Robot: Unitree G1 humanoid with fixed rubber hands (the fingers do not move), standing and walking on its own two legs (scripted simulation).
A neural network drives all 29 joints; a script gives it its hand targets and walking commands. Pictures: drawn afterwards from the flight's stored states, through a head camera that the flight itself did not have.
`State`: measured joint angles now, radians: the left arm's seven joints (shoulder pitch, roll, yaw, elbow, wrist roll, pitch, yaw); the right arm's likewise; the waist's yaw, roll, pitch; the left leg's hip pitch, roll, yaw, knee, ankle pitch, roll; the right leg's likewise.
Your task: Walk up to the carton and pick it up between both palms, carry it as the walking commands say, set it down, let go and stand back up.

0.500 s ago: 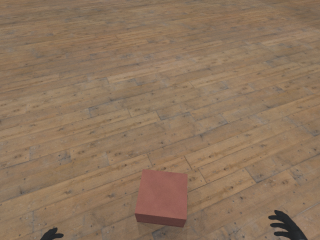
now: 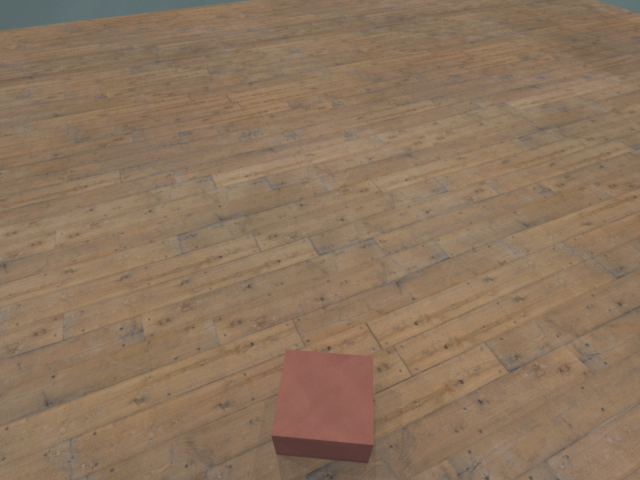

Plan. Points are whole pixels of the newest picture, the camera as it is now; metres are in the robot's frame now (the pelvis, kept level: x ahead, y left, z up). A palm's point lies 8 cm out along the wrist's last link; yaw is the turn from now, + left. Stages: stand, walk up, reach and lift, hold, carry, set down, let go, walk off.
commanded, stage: walk up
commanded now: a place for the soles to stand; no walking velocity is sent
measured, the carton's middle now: (325, 404) +0.50 -0.02 -0.69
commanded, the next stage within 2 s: none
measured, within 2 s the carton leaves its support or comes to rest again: neither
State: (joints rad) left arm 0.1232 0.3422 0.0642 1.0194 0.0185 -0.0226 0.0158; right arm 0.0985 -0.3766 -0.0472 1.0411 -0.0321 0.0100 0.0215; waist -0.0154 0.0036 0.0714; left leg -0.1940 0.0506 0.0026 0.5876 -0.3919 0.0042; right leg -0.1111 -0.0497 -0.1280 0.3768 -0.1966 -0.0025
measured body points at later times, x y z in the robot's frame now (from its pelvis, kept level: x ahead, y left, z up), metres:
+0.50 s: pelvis +0.04 +0.09 -0.02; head +0.04 +0.10 +0.43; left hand +0.11 +0.41 -0.14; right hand +0.18 -0.23 -0.11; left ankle +0.09 +0.19 -0.74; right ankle +0.05 -0.05 -0.74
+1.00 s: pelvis +0.08 +0.07 -0.01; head +0.10 +0.07 +0.44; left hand +0.24 +0.37 -0.12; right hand +0.13 -0.26 -0.12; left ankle +0.09 +0.19 -0.74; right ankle +0.05 -0.05 -0.74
